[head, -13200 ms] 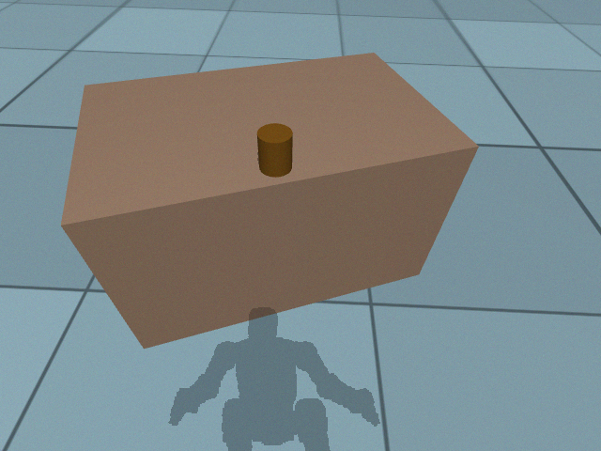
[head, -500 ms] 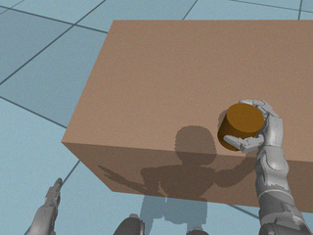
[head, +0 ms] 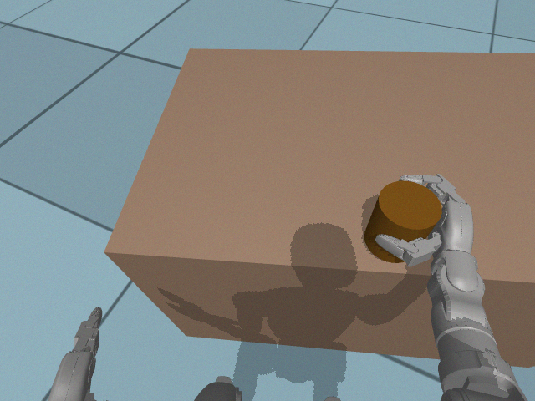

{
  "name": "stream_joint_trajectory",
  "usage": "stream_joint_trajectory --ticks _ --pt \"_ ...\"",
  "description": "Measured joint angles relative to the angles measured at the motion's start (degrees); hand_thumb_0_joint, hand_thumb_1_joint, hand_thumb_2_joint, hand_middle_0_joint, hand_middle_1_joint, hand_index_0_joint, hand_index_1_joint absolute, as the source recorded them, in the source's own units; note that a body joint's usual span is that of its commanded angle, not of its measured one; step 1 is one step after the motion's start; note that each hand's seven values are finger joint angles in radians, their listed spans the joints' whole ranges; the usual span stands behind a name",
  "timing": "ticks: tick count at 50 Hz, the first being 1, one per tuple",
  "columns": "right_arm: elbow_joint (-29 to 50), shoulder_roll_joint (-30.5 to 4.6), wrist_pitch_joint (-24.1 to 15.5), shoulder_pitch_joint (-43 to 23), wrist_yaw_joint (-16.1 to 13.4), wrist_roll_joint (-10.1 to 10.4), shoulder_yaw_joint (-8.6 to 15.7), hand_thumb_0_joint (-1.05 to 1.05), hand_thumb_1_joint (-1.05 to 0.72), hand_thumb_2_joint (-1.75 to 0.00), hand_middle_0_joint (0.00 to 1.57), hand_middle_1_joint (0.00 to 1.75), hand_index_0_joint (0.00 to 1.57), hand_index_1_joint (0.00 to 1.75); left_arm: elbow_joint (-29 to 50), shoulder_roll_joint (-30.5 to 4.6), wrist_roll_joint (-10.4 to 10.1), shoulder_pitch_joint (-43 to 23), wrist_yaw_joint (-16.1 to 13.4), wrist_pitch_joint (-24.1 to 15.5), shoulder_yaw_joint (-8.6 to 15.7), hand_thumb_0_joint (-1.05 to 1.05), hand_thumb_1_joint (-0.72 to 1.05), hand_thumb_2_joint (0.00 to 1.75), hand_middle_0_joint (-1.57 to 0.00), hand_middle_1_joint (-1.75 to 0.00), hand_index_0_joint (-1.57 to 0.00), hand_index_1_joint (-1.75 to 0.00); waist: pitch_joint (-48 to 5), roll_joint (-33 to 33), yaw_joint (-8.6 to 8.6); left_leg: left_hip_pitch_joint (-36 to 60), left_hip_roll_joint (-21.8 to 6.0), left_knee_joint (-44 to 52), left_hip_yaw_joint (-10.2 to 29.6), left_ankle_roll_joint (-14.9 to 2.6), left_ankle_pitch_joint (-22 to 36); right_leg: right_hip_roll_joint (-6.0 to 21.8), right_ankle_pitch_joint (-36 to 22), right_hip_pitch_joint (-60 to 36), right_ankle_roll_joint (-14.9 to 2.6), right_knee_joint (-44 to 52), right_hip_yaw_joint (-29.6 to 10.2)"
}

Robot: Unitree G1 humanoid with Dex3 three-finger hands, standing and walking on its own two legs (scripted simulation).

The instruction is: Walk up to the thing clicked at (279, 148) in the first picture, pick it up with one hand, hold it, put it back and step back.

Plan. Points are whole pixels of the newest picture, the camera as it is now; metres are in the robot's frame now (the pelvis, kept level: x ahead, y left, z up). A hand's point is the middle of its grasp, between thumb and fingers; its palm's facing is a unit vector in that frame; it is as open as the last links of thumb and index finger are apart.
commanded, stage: settle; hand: right
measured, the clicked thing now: (399, 223) +0.41 -0.18 +0.02
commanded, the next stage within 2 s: lift in 0.28 s
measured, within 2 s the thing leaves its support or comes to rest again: neither
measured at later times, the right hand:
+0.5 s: hand (414, 209) +0.41 -0.19 +0.06, palm faces +0.16 +0.99 -0.01, open 11.9 cm
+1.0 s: hand (431, 189) +0.39 -0.18 +0.14, palm faces +0.16 +0.99 -0.02, open 11.9 cm
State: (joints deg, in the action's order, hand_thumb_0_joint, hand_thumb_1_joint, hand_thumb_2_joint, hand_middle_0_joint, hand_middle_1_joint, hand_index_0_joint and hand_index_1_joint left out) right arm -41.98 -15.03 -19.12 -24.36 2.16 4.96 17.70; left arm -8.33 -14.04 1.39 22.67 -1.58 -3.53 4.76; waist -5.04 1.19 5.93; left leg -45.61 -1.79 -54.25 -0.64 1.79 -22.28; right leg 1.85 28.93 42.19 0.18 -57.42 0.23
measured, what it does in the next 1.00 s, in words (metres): stands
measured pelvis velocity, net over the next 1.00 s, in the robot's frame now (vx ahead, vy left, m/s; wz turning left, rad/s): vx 0.02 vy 0.00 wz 0.00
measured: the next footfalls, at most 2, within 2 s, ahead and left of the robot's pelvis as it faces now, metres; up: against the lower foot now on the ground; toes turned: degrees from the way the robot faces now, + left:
none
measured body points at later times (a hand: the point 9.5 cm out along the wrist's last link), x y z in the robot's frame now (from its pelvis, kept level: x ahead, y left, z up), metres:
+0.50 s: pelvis +0.00 +0.00 +0.02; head +0.07 -0.01 +0.46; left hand +0.15 +0.26 -0.02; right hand +0.39 -0.24 +0.07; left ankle +0.04 +0.14 -0.68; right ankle -0.01 -0.12 -0.68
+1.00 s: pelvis +0.02 +0.00 +0.04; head +0.04 +0.00 +0.49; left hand +0.17 +0.26 -0.02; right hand +0.37 -0.23 +0.14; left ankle +0.04 +0.14 -0.68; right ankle -0.01 -0.12 -0.68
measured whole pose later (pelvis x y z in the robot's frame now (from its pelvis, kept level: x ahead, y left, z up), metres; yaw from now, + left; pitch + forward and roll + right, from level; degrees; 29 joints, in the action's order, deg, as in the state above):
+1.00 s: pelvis +0.02 +0.00 +0.04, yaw +0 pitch +5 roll +1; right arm -22.2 -12.2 -4.7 -16.5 -0.7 8.6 11.1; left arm -22.8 -12.5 -0.9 18.3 -4.9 -4.6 3.7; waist -2.9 -1.0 1.9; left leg -26.0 -2.2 -38.9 -0.5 1.9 -17.5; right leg 1.2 23.1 22.1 0.1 -40.6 0.9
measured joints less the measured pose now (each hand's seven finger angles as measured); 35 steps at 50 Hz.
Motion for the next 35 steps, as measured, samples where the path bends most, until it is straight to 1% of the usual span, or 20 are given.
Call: stream_joint_trajectory --ticks 2,5,13,21,29,35 --pt "-0.5 0.0 0.1 -0.6 0.2 0.4 -0.1 0.00 0.61 -1.04 0.61 0.95 0.64 0.97 -1.0 0.3 0.0 -0.1 0.0 -0.3 -0.2 -0.01 -0.54 0.07 -0.06 -0.05 -0.05 -0.05 0.1 -0.2 -0.18 0.4 -0.1 0.5 -0.1 -0.02 0.2 -0.1 -0.3 -0.4 0.02 0.5 0.0" --pt "-0.3 -0.1 0.7 -0.6 0.5 0.3 0.0 0.00 0.61 -1.04 0.60 0.96 0.64 0.98 -1.8 0.5 -0.1 -0.3 -0.1 -0.2 -0.8 -0.01 -0.54 0.07 -0.06 -0.05 -0.05 -0.05 0.2 -0.4 -0.29 1.0 -0.1 1.1 0.1 -0.03 0.5 -0.1 -0.6 -1.1 0.04 1.3 0.1" --pt "-0.8 0.1 1.4 -1.1 0.7 1.0 -0.2 0.00 0.61 -1.05 0.58 0.98 0.62 1.01 -3.5 0.5 -0.5 -0.7 -0.7 -1.2 -1.1 -0.01 -0.54 0.07 -0.06 -0.05 -0.05 -0.05 0.6 -0.5 -0.73 3.1 -0.1 2.9 0.1 -0.03 1.2 -0.2 -1.5 -3.2 0.03 3.4 0.2" --pt "0.2 0.1 2.5 -0.9 0.8 1.0 -0.4 0.00 0.61 -1.06 0.57 1.00 0.60 1.03 -5.5 0.7 -0.5 -1.5 -1.1 -1.9 -1.5 -0.01 -0.54 0.07 -0.05 -0.05 -0.05 -0.05 0.8 -0.4 -0.79 4.7 -0.1 4.4 0.0 -0.10 1.8 -0.2 -2.2 -4.8 0.11 4.9 0.2" --pt "2.9 0.8 3.9 0.4 -0.5 1.4 -1.5 0.00 0.61 -1.06 0.57 1.00 0.60 1.03 -6.5 1.5 -0.7 -1.4 -1.2 -2.1 -2.2 -0.01 -0.53 0.06 -0.05 -0.05 -0.05 -0.05 1.1 -0.6 -1.40 7.4 -0.1 6.7 0.1 -0.06 2.6 -0.2 -3.0 -7.5 0.08 7.2 0.3" --pt "7.5 1.5 6.0 2.7 -1.6 1.7 -2.9 0.00 0.61 -1.06 0.57 1.00 0.60 1.03 -9.1 2.0 -1.1 -2.1 -1.7 -1.8 -2.1 -0.01 -0.53 0.06 -0.05 -0.05 -0.05 -0.05 1.5 -1.2 -2.06 10.2 -0.1 8.9 0.2 0.09 3.2 -0.3 -3.6 -10.4 -0.05 9.4 0.5"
